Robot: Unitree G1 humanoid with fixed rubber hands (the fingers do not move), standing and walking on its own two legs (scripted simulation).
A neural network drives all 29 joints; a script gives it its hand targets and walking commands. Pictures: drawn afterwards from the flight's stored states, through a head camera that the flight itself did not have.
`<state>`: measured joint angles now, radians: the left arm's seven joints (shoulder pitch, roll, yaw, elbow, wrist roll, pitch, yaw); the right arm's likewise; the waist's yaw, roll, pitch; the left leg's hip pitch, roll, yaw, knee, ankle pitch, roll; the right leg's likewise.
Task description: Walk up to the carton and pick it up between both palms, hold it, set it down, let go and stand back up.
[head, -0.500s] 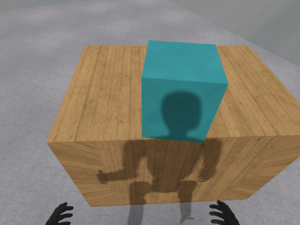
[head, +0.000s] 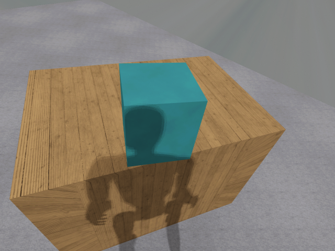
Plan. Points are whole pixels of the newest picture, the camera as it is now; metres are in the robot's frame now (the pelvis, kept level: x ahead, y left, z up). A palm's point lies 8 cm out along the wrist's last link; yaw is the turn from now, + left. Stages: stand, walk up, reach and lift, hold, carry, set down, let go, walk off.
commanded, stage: walk up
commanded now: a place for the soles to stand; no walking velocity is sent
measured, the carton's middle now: (156, 114) +0.51 +0.02 +0.04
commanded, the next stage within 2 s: none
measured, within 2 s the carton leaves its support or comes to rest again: neither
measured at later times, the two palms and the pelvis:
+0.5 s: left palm out of the picture +0.15 +0.14 -0.10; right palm (273, 246) +0.17 -0.31 -0.13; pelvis +0.08 -0.08 -0.01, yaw +1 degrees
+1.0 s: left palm out of the picture +0.13 +0.19 -0.12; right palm (246, 230) +0.21 -0.23 -0.10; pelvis +0.04 -0.05 -0.01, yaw +12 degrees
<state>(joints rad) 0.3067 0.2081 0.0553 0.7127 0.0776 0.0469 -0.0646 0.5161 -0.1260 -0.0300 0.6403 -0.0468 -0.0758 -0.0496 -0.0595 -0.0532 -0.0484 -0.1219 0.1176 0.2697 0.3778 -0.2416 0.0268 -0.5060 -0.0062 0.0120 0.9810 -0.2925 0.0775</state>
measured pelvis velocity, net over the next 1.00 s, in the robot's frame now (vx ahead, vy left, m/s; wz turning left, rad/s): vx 0.04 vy -0.05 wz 0.20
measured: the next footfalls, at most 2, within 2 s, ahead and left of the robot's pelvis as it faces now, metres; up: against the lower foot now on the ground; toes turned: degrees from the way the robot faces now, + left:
right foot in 0.22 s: +0.15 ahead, -0.15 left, +0.00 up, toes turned -7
left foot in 0.76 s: +0.08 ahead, +0.05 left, +0.00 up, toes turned +9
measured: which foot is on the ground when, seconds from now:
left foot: down 0.00-0.24, up 0.26-0.74, down 0.76-1.00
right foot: up 0.00-0.20, down 0.22-0.82, up 0.84-1.00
